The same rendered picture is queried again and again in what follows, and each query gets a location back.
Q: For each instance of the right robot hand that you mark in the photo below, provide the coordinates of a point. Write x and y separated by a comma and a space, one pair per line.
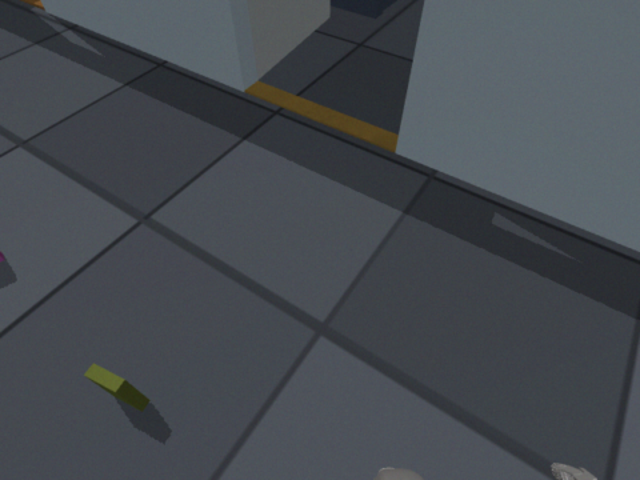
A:
565, 472

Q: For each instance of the armchair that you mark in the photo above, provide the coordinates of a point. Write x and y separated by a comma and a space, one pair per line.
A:
369, 8

